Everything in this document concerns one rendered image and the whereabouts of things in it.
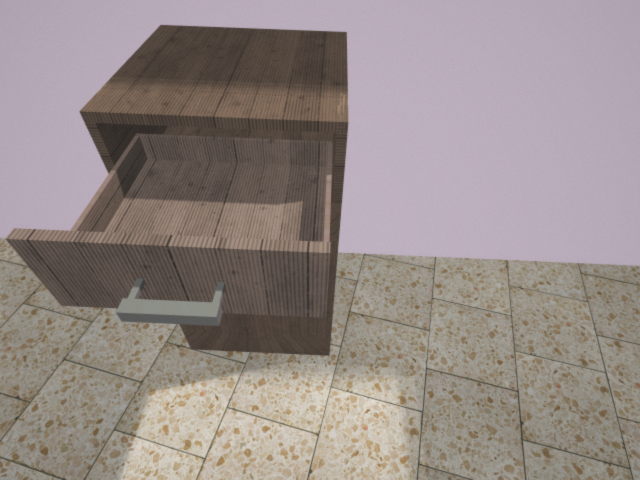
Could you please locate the cabinet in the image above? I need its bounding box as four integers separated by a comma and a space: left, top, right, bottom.
79, 25, 348, 356

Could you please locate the drawer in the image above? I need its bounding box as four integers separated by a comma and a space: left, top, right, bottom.
5, 133, 333, 318

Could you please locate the handle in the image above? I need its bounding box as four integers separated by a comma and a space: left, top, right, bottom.
116, 278, 226, 326

